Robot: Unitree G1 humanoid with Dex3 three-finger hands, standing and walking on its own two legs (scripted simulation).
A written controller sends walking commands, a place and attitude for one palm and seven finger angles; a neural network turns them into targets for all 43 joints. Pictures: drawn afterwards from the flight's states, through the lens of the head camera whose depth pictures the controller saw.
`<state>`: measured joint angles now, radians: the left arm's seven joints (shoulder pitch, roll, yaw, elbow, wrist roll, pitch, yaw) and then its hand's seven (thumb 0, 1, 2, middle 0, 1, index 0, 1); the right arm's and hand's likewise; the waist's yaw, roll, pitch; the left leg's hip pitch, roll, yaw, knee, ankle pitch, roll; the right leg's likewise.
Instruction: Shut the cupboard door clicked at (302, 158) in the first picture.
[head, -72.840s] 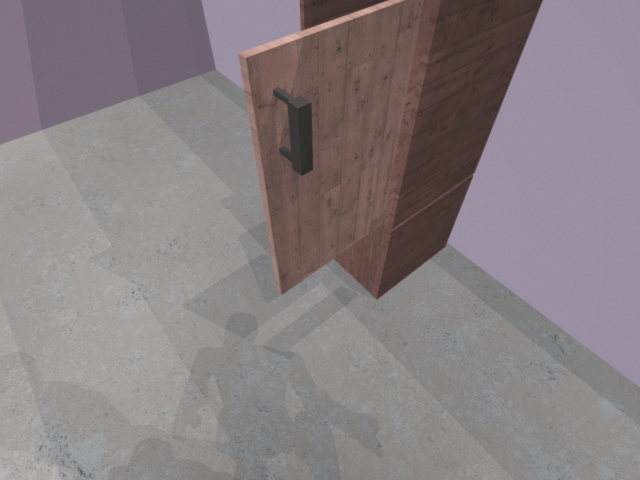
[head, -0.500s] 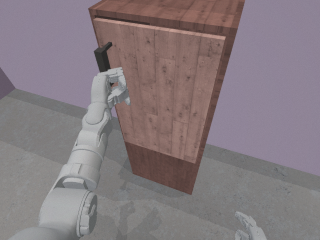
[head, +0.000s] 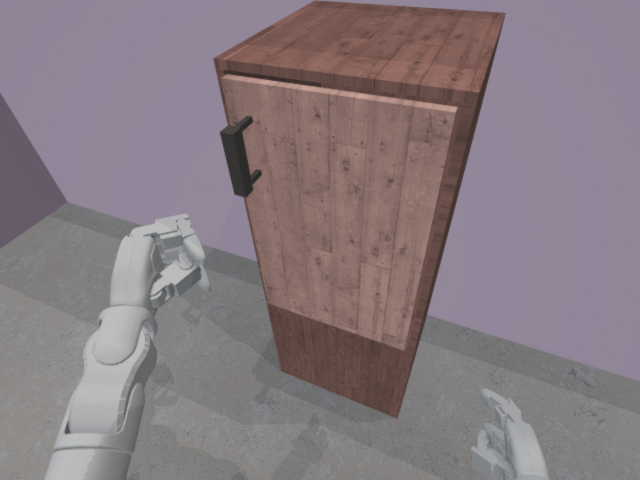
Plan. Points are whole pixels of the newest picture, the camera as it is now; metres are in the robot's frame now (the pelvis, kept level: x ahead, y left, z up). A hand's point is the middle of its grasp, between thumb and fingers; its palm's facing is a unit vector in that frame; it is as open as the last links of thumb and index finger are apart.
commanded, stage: draw the hand back to the body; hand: left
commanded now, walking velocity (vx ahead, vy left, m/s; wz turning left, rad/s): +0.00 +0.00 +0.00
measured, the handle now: (244, 156) +0.59 +0.17 +0.13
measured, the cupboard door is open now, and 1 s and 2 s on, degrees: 0 0 0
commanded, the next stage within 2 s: step back with the hand held close in 0.96 s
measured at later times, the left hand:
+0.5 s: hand (89, 323) +0.23 +0.25 +0.16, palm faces +0.40 -0.84 -0.37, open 5.4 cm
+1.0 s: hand (59, 336) +0.21 +0.27 +0.17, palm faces +0.46 -0.80 -0.39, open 7.4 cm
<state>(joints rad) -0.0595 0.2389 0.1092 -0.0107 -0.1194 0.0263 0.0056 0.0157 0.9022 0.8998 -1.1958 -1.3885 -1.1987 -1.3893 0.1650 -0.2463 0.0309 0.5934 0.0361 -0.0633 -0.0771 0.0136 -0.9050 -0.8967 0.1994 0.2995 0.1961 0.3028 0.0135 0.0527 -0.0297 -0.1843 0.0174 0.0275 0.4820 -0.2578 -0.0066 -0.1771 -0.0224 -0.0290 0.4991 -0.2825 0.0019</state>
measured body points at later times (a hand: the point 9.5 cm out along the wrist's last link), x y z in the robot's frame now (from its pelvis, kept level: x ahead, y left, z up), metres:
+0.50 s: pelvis +0.02 +0.00 +0.00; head -0.01 -0.03 +0.45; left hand +0.20 +0.29 +0.18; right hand +0.20 -0.21 -0.09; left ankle +0.00 +0.13 -0.74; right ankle -0.01 -0.12 -0.74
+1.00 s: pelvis +0.02 +0.00 +0.00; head -0.01 -0.02 +0.45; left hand +0.18 +0.31 +0.19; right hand +0.21 -0.21 -0.08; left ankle +0.00 +0.13 -0.74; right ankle -0.01 -0.12 -0.74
